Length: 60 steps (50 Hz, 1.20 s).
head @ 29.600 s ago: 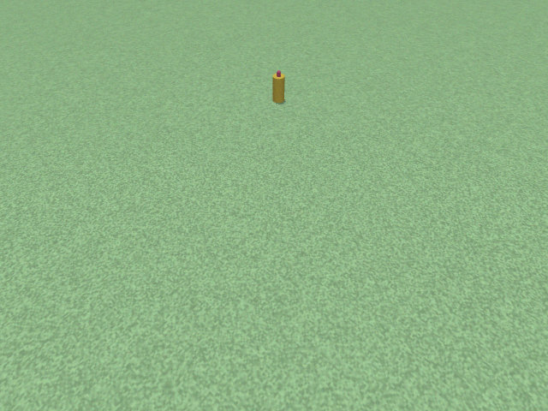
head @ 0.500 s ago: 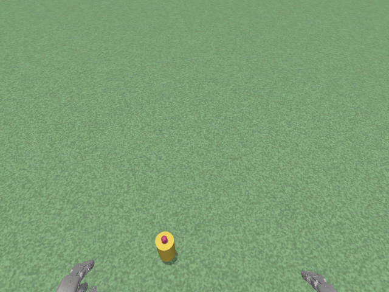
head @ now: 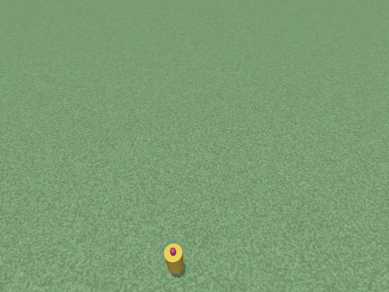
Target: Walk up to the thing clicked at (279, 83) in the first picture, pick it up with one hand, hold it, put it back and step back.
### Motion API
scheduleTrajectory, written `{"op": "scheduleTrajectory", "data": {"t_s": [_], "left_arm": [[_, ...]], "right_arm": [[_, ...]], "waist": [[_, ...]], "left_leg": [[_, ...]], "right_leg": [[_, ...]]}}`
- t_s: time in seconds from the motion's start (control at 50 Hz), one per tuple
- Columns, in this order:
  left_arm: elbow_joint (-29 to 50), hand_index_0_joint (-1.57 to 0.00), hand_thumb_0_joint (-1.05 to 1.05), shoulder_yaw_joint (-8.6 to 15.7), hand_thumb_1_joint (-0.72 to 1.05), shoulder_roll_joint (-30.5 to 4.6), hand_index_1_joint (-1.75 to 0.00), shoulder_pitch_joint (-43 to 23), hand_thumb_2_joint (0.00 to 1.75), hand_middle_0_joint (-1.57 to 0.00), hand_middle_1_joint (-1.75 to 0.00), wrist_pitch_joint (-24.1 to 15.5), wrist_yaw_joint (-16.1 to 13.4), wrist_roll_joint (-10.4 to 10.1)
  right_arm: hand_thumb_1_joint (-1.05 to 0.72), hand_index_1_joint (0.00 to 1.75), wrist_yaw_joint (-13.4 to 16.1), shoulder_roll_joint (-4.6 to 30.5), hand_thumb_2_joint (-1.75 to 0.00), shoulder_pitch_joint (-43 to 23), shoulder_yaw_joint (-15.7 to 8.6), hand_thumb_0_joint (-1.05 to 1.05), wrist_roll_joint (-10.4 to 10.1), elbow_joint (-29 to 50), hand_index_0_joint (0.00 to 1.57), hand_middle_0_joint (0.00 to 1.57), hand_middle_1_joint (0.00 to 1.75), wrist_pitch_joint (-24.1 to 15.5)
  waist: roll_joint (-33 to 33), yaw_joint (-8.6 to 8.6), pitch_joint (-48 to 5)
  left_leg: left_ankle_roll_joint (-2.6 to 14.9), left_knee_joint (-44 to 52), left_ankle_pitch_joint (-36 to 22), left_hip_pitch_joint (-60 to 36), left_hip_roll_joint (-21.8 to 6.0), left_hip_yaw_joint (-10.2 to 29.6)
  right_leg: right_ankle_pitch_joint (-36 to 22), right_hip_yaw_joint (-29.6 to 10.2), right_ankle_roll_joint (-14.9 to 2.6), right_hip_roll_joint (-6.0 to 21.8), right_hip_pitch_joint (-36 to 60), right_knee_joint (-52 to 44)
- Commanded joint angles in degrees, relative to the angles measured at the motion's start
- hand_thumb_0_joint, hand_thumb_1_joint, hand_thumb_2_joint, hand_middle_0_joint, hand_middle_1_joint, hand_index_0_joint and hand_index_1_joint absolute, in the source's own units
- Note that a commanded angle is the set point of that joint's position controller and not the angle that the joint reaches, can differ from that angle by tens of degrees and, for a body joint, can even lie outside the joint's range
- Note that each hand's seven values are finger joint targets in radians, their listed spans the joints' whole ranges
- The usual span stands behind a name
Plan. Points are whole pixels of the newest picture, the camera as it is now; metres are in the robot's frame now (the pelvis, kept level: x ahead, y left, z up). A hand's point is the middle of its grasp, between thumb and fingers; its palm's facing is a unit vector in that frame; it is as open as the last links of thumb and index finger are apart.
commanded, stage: stand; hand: left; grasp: from the side
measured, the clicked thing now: (174, 257) +0.41 +0.11 -0.67
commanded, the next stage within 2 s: step back in 1.44 s
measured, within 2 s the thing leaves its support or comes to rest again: neither
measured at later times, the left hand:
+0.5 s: hand out of the picture +0.05 +0.24 -0.16, palm faces -0.01 -0.94 -0.33, open 7.4 cm
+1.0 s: hand out of the picture +0.07 +0.24 -0.15, palm faces -0.02 -0.94 -0.34, open 7.4 cm
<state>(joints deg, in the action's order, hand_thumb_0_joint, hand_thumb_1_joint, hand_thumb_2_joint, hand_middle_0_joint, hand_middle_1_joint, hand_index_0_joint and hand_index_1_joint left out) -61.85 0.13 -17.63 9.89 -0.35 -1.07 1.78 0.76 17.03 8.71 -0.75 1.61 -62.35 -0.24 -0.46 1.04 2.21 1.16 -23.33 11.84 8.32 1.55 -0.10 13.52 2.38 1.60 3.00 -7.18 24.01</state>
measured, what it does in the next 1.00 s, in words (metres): stands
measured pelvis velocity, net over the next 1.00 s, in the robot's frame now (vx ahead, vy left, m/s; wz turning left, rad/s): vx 0.01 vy -0.01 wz -0.01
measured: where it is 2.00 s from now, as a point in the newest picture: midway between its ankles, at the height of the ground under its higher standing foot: outside the picture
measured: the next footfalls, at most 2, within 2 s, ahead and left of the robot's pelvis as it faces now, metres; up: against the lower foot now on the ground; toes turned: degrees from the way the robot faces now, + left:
left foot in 1.96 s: -0.07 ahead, +0.14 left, +0.00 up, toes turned -1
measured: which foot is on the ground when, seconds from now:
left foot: down 0.00-1.00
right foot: down 0.00-1.00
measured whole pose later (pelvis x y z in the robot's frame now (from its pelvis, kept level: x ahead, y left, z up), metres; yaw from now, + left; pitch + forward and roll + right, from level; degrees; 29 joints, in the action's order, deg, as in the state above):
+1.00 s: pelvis +0.01 -0.01 +0.01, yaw +0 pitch -3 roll +0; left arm -67.0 0.3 -18.5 6.4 -0.8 -0.3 1.2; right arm 0.5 19.2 6.8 -0.3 0.9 -66.6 -0.5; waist -0.4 0.3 2.3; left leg 0.4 -17.2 9.0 5.8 0.7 -0.1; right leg 10.6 2.4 1.0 2.1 -4.8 18.0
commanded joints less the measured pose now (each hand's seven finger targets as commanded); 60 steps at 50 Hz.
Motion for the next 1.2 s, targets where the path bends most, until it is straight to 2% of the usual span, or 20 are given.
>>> {"op": "scheduleTrajectory", "data": {"t_s": [0.0, 0.04, 0.12, 0.3, 0.34, 0.48, 0.52, 0.6, 0.68, 0.74, 0.9, 1.02, 1.04, 1.12, 1.18], "left_arm": [[1.62, -0.2, 0.0, 2.37, 0.9, -11.22, -0.3, -2.54, 0.9, -0.2, -0.3, -1.43, -0.84, -0.32], [0.93, -0.2, 0.0, 2.23, 0.9, -10.93, -0.3, -2.59, 0.9, -0.2, -0.3, -1.58, -0.77, -0.44], [-0.17, -0.2, 0.0, 2.37, 0.9, -11.74, -0.3, -3.23, 0.9, -0.2, -0.3, -1.48, -0.64, -0.41], [-1.44, -0.2, 0.0, 2.35, 0.9, -12.12, -0.3, -4.34, 0.9, -0.2, -0.3, -1.61, -0.68, -0.51], [-1.86, -0.2, 0.0, 2.33, 0.9, -12.44, -0.3, -4.57, 0.9, -0.2, -0.3, -1.53, -0.6, -0.59], [-2.22, -0.2, 0.0, 2.26, 0.9, -12.1, -0.3, -4.72, 0.9, -0.2, -0.3, -1.45, -0.44, -0.64], [-2.35, -0.2, 0.0, 2.26, 0.9, -12.38, -0.3, -5.1, 0.9, -0.2, -0.3, -1.39, -0.39, -0.72], [-2.23, -0.2, 0.0, 2.29, 0.9, -12.29, -0.3, -5.03, 0.9, -0.2, -0.3, -1.32, -0.33, -0.59], [-2.14, -0.2, 0.0, 2.3, 0.9, -12.56, -0.3, -5.32, 0.9, -0.2, -0.3, -1.44, -0.21, -0.76], [-2.32, -0.2, 0.0, 2.29, 0.9, -12.74, -0.3, -5.5, 0.9, -0.2, -0.3, -1.38, -0.13, -0.86], [-2.0, -0.2, 0.0, 2.31, 0.9, -12.84, -0.3, -5.54, 0.9, -0.2, -0.3, -1.55, -0.12, -0.97], [-1.86, -0.2, 0.0, 2.25, 0.9, -12.8, -0.3, -5.37, 0.9, -0.2, -0.3, -1.43, -0.06, -1.07], [-1.82, -0.2, 0.0, 2.28, 0.9, -12.68, -0.3, -5.11, 0.9, -0.2, -0.3, -1.36, 0.0, -0.99], [-1.62, -0.2, 0.0, 2.33, 0.9, -12.98, -0.3, -5.5, 0.9, -0.2, -0.3, -1.49, -0.07, -1.0], [-1.85, -0.2, 0.0, 2.34, 0.9, -12.85, -0.3, -5.28, 0.9, -0.2, -0.3, -1.42, -0.02, -1.09]], "right_arm": [[-0.9, 0.3, 0.61, 11.73, -0.9, -2.73, -2.51, 0.0, -0.11, 1.97, 0.2, 0.2, 0.3, -1.44], [-0.9, 0.3, 0.48, 11.88, -0.9, -2.85, -2.38, 0.0, -0.25, 1.35, 0.2, 0.2, 0.3, -1.46], [-0.9, 0.3, 0.34, 11.99, -0.9, -3.61, -2.38, 0.0, -0.29, 0.81, 0.2, 0.2, 0.3, -1.16], [-0.9, 0.3, 0.46, 12.51, -0.9, -3.95, -2.01, 0.0, -0.47, -0.37, 0.2, 0.2, 0.3, -1.35], [-0.9, 0.3, 0.4, 12.2, -0.9, -3.71, -1.71, 0.0, -0.45, -0.59, 0.2, 0.2, 0.3, -1.31], [-0.9, 0.3, 0.5, 13.14, -0.9, -3.65, -1.59, 0.0, -0.61, -0.79, 0.2, 0.2, 0.3, -1.42], [-0.9, 0.3, 0.43, 12.83, -0.9, -3.79, -1.46, 0.0, -0.61, -0.91, 0.2, 0.2, 0.3, -1.41], [-0.9, 0.3, 0.49, 13.76, -0.9, -4.19, -1.71, 0.0, -0.65, -0.93, 0.2, 0.2, 0.3, -1.39], [-0.9, 0.3, 0.43, 13.28, -0.9, -3.8, -1.47, 0.0, -0.6, -1.07, 0.2, 0.2, 0.3, -1.5], [-0.9, 0.3, 0.35, 13.34, -0.9, -3.81, -1.44, 0.0, -0.66, -1.33, 0.2, 0.2, 0.3, -1.53], [-0.9, 0.3, 0.24, 13.39, -0.9, -4.21, -1.41, 0.0, -0.74, -1.25, 0.2, 0.2, 0.3, -1.68], [-0.9, 0.3, 0.29, 13.86, -0.9, -4.25, -1.41, 0.0, -0.74, -1.36, 0.2, 0.2, 0.3, -1.68], [-0.9, 0.3, 0.32, 13.91, -0.9, -4.28, -1.46, 0.0, -0.75, -1.32, 0.2, 0.2, 0.3, -1.69], [-0.9, 0.3, 0.22, 13.8, -0.9, -4.46, -1.4, 0.0, -0.79, -1.1, 0.2, 0.2, 0.3, -1.76], [-0.9, 0.3, 0.23, 13.84, -0.9, -4.57, -1.43, 0.0, -0.76, -1.11, 0.2, 0.2, 0.3, -1.62]], "waist": [[1.23, -0.34, -0.58], [0.05, -0.3, -0.41], [1.05, -0.42, 0.36], [0.31, -0.43, -2.41], [0.24, -0.54, -1.46], [-0.21, -0.55, -2.08], [0.69, -0.69, -0.93], [0.01, -0.57, -1.71], [0.35, -0.68, -2.72], [0.48, -0.87, -1.74], [1.1, -0.81, -3.08], [-0.03, -0.71, -2.53], [-0.24, -0.72, -2.4], [0.96, -0.76, -3.05], [0.86, -0.77, -2.31]], "left_leg": [[0.45, 6.61, -5.0, 0.14, -7.22, 7.12], [0.26, 6.85, -5.55, 0.46, -7.06, 6.88], [0.17, 8.04, -1.18, 0.6, -6.97, 6.99], [0.21, 7.83, -7.78, -0.71, -7.52, 6.49], [0.16, 8.57, -5.86, -0.1, -7.39, 6.53], [0.17, 8.54, -7.21, -0.41, -7.7, 6.4], [-0.06, 9.13, -6.17, -0.27, -7.73, 6.62], [0.11, 8.65, -6.56, -0.94, -7.89, 6.39], [0.2, 8.66, -7.53, -1.0, -8.1, 6.12], [-0.16, 9.32, -6.33, -0.77, -7.9, 6.2], [-0.04, 8.75, -10.18, -2.15, -8.39, 6.02], [-0.26, 8.95, -10.42, -1.65, -8.34, 5.83], [-0.19, 9.01, -8.78, -1.67, -8.23, 5.66], [-0.21, 8.73, -11.73, -2.22, -8.65, 5.91], [-0.25, 9.01, -9.99, -1.96, -8.57, 6.03]], "right_leg": [[-4.44, -4.99, -2.19, 4.25, -0.5, -6.12], [-5.32, -5.13, -1.98, 4.36, 0.6, -6.86], [-1.65, -5.1, -1.85, 4.11, -0.58, -8.11], [-7.61, -5.28, -2.07, 4.93, 2.71, -8.12], [-6.14, -5.06, -1.96, 4.68, 2.19, -8.4], [-7.65, -5.27, -1.95, 4.9, 2.93, -8.73], [-5.85, -5.15, -1.94, 4.75, 1.82, -8.76], [-6.66, -5.25, -2.03, 4.84, 2.01, -9.2], [-7.98, -5.39, -2.22, 5.07, 2.92, -8.82], [-6.72, -5.32, -2.08, 4.78, 2.1, -8.98], [-9.33, -5.42, -2.09, 5.16, 2.9, -8.85], [-9.87, -5.44, -2.21, 5.15, 3.0, -9.01], [-9.0, -5.46, -2.19, 5.1, 2.53, -9.13], [-10.35, -5.27, -2.24, 5.15, 3.05, -8.75], [-8.6, -5.3, -2.19, 5.08, 2.49, -9.1]]}}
